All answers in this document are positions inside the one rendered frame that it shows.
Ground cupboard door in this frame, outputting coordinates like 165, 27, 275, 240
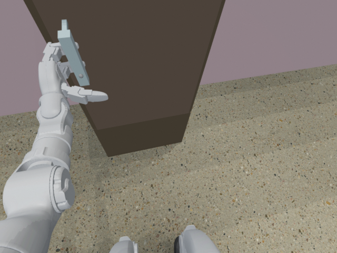
32, 0, 222, 130

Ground left robot forearm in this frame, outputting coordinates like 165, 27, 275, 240
3, 93, 74, 215

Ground handle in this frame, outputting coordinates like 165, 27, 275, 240
57, 20, 90, 86

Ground left robot thigh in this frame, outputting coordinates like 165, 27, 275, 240
109, 240, 138, 253

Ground robot right shin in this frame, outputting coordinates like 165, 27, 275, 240
183, 225, 196, 232

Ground robot left hand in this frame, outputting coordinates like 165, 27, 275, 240
38, 42, 108, 104

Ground robot left upper arm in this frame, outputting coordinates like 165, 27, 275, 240
0, 166, 75, 253

